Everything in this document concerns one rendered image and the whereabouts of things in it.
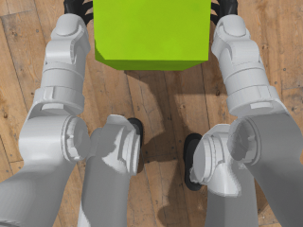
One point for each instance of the robot left hand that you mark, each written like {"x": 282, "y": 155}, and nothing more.
{"x": 79, "y": 8}

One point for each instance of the right robot forearm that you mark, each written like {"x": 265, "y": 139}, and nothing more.
{"x": 248, "y": 89}

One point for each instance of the robot left upper arm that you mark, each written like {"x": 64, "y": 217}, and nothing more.
{"x": 50, "y": 146}

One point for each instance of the carton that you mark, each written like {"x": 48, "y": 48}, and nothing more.
{"x": 151, "y": 35}

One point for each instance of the left robot forearm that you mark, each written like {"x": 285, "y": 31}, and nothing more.
{"x": 63, "y": 73}

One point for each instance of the robot right hand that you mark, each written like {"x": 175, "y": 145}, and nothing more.
{"x": 225, "y": 7}

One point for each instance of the right robot thigh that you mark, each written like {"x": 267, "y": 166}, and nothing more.
{"x": 231, "y": 192}

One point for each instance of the robot right upper arm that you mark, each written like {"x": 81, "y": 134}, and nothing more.
{"x": 270, "y": 146}

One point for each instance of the right robot foot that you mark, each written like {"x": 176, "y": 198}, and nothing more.
{"x": 190, "y": 145}

